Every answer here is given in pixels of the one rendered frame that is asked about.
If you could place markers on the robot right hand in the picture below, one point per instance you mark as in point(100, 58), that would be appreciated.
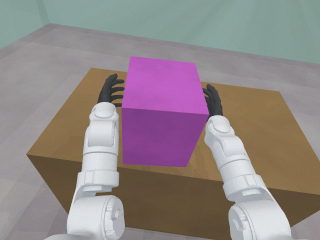
point(213, 101)

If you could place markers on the pedestal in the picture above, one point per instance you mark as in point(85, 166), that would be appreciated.
point(189, 200)

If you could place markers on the robot left hand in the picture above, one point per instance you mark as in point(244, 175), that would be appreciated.
point(107, 90)

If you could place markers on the right robot forearm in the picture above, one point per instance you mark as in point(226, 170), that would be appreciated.
point(241, 183)

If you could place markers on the right robot upper arm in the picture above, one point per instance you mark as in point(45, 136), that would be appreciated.
point(258, 220)

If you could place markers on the left robot upper arm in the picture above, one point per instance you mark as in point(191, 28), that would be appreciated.
point(94, 218)

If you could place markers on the left robot forearm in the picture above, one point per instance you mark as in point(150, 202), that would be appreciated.
point(100, 153)

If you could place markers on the carton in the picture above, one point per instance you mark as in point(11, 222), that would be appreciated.
point(163, 112)

